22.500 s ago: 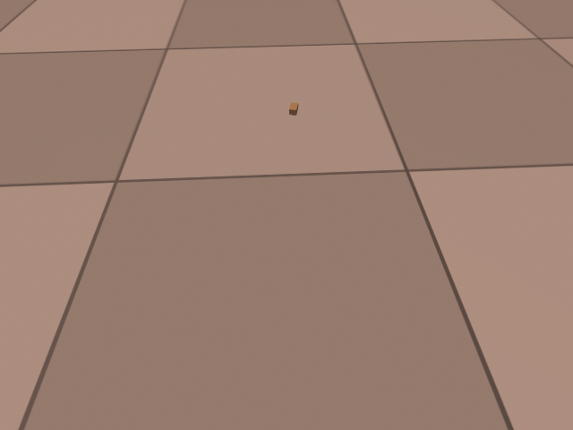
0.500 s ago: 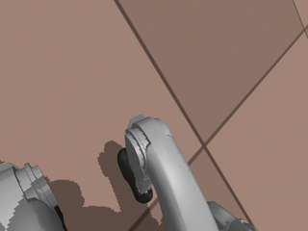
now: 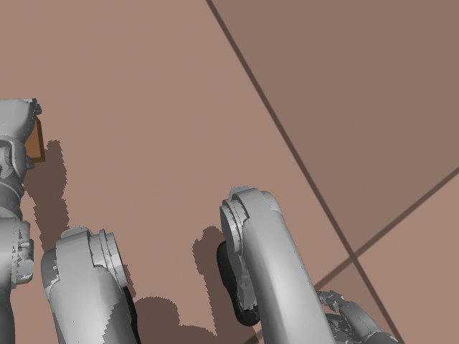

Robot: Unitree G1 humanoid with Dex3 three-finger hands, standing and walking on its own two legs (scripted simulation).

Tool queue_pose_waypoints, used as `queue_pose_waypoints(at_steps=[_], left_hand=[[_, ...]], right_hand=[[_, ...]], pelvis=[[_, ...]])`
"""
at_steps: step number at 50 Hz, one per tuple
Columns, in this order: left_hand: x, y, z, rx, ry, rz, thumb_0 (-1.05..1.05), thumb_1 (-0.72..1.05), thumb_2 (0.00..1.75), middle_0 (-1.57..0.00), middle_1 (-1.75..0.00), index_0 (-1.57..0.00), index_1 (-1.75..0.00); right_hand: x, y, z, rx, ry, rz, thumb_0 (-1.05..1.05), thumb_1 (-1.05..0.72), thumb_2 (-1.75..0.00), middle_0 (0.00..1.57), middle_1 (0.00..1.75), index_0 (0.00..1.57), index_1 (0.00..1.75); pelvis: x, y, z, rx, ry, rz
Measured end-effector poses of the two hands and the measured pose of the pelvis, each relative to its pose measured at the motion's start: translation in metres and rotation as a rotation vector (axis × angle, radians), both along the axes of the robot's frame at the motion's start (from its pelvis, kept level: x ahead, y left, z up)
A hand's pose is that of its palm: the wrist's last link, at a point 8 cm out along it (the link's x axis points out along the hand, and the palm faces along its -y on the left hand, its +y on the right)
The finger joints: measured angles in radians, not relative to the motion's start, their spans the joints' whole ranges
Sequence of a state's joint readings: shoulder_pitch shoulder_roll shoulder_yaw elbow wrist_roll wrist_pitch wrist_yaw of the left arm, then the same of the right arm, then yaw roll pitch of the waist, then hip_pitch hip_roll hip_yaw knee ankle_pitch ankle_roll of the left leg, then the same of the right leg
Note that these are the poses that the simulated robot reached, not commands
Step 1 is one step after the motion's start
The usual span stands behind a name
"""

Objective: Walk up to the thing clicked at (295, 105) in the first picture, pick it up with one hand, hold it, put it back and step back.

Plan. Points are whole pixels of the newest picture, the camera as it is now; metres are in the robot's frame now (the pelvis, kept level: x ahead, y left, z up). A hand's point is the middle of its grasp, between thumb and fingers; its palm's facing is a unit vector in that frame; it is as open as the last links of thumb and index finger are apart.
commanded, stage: settle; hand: left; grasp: from above
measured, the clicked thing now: (26, 139) +0.49 +0.27 -0.21
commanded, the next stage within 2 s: lift in 0.12 s
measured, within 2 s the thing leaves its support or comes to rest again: neither
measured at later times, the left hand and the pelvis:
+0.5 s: hand out of the picture +0.45 +0.28 -0.12, palm faces -0.45 -0.07 -0.89, open 10.4 cm; pelvis -0.01 +0.00 +0.03, yaw +3 degrees
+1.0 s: hand out of the picture +0.38 +0.29 +0.05, palm faces -0.43 -0.10 -0.90, open 10.5 cm; pelvis -0.01 +0.00 +0.14, yaw +7 degrees
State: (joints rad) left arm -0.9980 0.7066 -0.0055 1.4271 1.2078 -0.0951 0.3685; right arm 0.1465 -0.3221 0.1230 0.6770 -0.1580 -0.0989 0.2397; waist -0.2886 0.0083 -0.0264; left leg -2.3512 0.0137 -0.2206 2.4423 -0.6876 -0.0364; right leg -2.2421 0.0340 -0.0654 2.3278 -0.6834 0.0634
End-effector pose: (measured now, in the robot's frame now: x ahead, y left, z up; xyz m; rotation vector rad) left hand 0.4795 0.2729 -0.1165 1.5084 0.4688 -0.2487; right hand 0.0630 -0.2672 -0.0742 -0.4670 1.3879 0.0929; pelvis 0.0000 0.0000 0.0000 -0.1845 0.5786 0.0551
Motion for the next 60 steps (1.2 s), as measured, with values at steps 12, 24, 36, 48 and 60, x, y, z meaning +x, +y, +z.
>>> queue_pose_waypoints(at_steps=[12, 24, 36, 48, 60], left_hand=[[-0.008, -0.002, 0.026, 0.002, 0.021, -0.027, 0.06, 0.13, 0.34, -1.18, -0.33, -0.65, -0.21], [-0.018, 0.005, 0.054, -0.006, 0.015, -0.001, 0.07, 0.16, 0.32, -1.1, -0.34, -0.64, -0.2], [-0.051, 0.02, 0.117, -0.015, 0.038, 0.016, 0.06, 0.16, 0.32, -1.06, -0.41, -0.62, -0.23], [-0.088, 0.024, 0.205, -0.03, 0.001, 0.02, 0.06, 0.16, 0.32, -1.06, -0.43, -0.62, -0.25], [-0.125, 0.015, 0.313, -0.039, 0.002, 0.041, 0.05, 0.15, 0.33, -1.09, -0.41, -0.64, -0.24]], right_hand=[[-0.003, -0.005, -0.004, -0.029, 0.007, -0.035, 0.0, -0.91, -0.9, 0.2, 0.29, 0.2, 0.3], [-0.016, -0.007, 0.008, -0.069, 0.04, -0.119, 0.0, -0.91, -0.91, 0.2, 0.29, 0.2, 0.3], [0.014, -0.002, 0.034, -0.048, -0.033, -0.144, 0.0, -0.91, -0.91, 0.2, 0.29, 0.2, 0.3], [0.066, 0.013, 0.091, -0.007, -0.183, -0.132, 0.0, -0.91, -0.9, 0.2, 0.3, 0.2, 0.3], [0.088, 0.026, 0.177, 0.034, -0.277, -0.161, 0.0, -0.91, -0.9, 0.2, 0.29, 0.2, 0.3]], pelvis=[[-0.006, -0.006, 0.008, 0.03, -0.005, 0.016], [-0.008, -0.005, 0.024, 0.038, 0.022, 0.031], [-0.009, -0.003, 0.065, 0.055, 0.032, 0.052], [-0.008, -0.001, 0.128, 0.077, 0.0, 0.073], [-0.002, -0.002, 0.218, 0.114, -0.097, 0.086]])
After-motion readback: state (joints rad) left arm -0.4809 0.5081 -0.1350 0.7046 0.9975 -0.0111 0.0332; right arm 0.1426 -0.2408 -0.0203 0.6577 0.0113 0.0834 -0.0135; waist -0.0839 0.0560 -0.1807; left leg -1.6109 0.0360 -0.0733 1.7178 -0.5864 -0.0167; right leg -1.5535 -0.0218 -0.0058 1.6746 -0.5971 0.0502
